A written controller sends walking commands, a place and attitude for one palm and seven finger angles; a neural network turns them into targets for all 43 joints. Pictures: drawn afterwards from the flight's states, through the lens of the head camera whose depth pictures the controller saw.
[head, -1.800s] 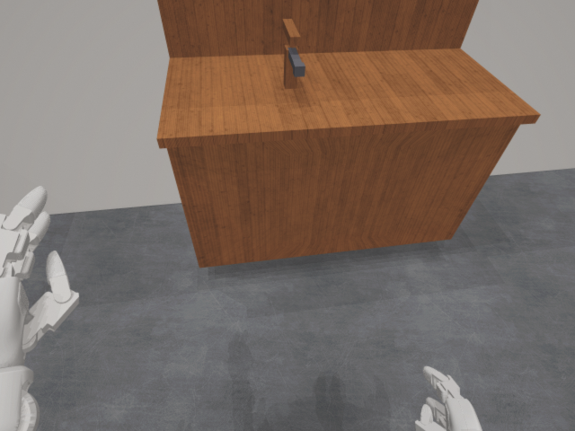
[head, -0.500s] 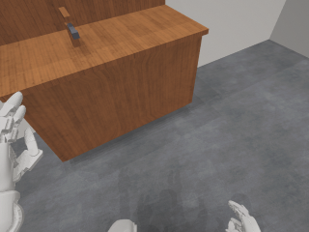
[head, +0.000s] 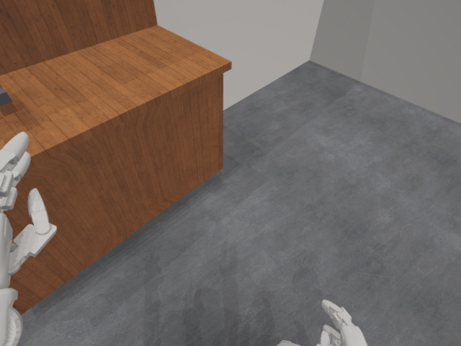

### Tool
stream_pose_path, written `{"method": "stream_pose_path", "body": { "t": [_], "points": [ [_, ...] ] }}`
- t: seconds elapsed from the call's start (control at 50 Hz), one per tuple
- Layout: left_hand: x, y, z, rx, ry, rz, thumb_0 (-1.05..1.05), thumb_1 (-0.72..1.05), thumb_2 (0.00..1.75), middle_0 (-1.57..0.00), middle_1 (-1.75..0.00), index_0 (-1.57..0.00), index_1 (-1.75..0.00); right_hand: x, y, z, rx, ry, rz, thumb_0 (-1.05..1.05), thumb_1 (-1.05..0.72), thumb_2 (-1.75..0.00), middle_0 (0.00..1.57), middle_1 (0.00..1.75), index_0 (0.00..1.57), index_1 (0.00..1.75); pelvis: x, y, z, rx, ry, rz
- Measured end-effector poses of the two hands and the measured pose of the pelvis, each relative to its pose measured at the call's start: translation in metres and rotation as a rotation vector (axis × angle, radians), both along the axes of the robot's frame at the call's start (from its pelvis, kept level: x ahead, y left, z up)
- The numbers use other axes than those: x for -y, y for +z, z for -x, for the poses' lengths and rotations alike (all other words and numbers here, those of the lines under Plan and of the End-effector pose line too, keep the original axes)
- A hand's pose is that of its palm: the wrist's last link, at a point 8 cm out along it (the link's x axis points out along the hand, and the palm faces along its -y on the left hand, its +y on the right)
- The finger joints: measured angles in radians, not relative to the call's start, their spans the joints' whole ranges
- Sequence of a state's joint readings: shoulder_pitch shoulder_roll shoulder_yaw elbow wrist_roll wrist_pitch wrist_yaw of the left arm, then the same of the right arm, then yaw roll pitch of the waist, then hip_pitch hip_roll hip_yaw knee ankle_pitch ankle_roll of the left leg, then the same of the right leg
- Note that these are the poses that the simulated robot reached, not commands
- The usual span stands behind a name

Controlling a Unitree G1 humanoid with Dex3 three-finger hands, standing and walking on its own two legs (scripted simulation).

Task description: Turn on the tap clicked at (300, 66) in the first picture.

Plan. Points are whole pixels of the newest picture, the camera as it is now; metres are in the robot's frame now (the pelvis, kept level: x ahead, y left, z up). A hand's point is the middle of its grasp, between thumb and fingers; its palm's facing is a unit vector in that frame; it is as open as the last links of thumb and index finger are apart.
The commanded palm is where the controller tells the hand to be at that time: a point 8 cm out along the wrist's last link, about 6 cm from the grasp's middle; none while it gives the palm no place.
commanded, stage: walk to a spot facing it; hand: left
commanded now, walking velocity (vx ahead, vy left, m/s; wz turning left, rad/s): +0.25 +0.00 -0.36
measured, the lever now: (1, 96) +0.63 +0.63 +0.06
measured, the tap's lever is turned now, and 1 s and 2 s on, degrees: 0 0 0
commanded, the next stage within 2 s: turn to face it in 0.08 s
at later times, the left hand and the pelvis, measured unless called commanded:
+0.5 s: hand (98, 155) +0.34 +0.23 +0.18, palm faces +0.43 -0.82 -0.38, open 7.4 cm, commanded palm +0.27 +0.26 +0.18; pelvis +0.12 -0.02 -0.01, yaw +1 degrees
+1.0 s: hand (86, 218) +0.24 +0.21 +0.17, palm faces +0.64 -0.65 -0.40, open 7.4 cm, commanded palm +0.17 +0.24 +0.18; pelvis +0.10 -0.08 +0.00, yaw +18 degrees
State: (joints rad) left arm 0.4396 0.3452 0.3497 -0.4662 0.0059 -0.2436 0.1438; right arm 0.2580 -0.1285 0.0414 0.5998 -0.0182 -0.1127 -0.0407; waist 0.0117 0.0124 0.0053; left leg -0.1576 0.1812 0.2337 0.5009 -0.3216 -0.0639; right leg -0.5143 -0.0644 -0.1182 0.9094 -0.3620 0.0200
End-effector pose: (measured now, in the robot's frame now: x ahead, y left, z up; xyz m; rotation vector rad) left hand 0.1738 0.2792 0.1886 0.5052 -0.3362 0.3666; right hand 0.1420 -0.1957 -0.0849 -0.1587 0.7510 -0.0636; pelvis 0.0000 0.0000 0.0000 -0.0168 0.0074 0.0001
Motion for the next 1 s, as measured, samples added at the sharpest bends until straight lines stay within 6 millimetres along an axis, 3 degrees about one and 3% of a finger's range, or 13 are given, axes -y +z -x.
{"method": "stream_pose_path", "body": {
  "t": [0.08, 0.16, 0.28, 0.4, 0.5, 0.62, 0.72, 0.84, 1.0],
  "points": [
    [0.024, 0.004, -0.042, -0.006, -0.05, -0.087, 0.02, 0.89, 0.9, -0.21, -0.3, -0.21, -0.3, 0.014, -0.02, -0.012, -0.027, -0.028, -0.045, 0.01, -0.9, -0.9, 0.2, 0.3, 0.21, 0.3, 0.018, -0.011, -0.025, 0.004, -0.027, 0.012],
    [0.045, -0.007, -0.075, 0.009, -0.081, -0.106, 0.02, 0.88, 0.9, -0.21, -0.3, -0.21, -0.3, 0.046, -0.046, -0.03, -0.075, -0.05, -0.028, 0.01, -0.9, -0.89, 0.2, 0.3, 0.21, 0.3, 0.031, -0.028, -0.04, 0.016, -0.047, 0.0],
    [0.061, -0.007, -0.102, -0.047, -0.148, -0.073, 0.02, 0.88, 0.9, -0.22, -0.3, -0.21, -0.3, 0.09, -0.025, -0.049, -0.111, -0.153, 0.071, 0.01, -0.9, -0.9, 0.2, 0.3, 0.21, 0.3, 0.031, -0.016, -0.067, 0.016, -0.062, 0.002],
    [0.039, 0.007, -0.114, 0.063, -0.133, -0.08, 0.02, 0.88, 0.9, -0.22, -0.3, -0.22, -0.31, 0.103, 0.002, -0.077, -0.069, -0.17, 0.198, 0.01, -0.9, -0.9, 0.2, 0.3, 0.2, 0.3, 0.023, -0.017, -0.103, 0.032, -0.023, 0.009],
    [0.011, 0.0, -0.122, 0.089, -0.027, -0.021, 0.02, 0.88, 0.9, -0.22, -0.3, -0.21, -0.3, 0.082, 0.008, -0.11, -0.033, -0.12, 0.182, 0.01, -0.91, -0.9, 0.19, 0.3, 0.2, 0.3, 0.02, -0.014, -0.118, 0.023, 0.017, 0.01],
    [0.018, 0.002, -0.105, 0.03, 0.02, 0.031, 0.02, 0.89, 0.9, -0.21, -0.3, -0.21, -0.3, 0.041, 0.01, -0.145, 0.017, 0.027, 0.068, 0.01, -0.9, -0.9, 0.2, 0.3, 0.2, 0.3, 0.028, -0.005, -0.12, 0.0, 0.078, 0.04],
    [0.032, 0.006, -0.077, -0.042, 0.089, -0.005, 0.02, 0.89, 0.9, -0.21, -0.3, -0.21, -0.3, 0.023, 0.003, -0.166, 0.043, 0.14, -0.008, 0.01, -0.9, -0.9, 0.2, 0.3, 0.21, 0.3, 0.048, -0.005, -0.114, -0.008, 0.129, 0.029],
    [0.048, 0.004, -0.043, -0.09, 0.232, 0.015, 0.02, 0.88, 0.9, -0.22, -0.3, -0.21, -0.3, 0.035, -0.011, -0.174, 0.009, 0.231, -0.035, 0.01, -0.9, -0.89, 0.2, 0.3, 0.21, 0.3, 0.072, -0.006, -0.106, 0.004, 0.198, -0.009],
    [0.046, -0.005, -0.012, -0.092, 0.35, 0.068, 0.02, 0.88, 0.9, -0.22, -0.3, -0.21, -0.3, 0.065, 0.001, -0.176, -0.022, 0.262, 0.106, 0.01, -0.9, -0.9, 0.2, 0.3, 0.21, 0.3, 0.08, 0.003, -0.101, -0.013, 0.308, -0.07]
  ]
}}
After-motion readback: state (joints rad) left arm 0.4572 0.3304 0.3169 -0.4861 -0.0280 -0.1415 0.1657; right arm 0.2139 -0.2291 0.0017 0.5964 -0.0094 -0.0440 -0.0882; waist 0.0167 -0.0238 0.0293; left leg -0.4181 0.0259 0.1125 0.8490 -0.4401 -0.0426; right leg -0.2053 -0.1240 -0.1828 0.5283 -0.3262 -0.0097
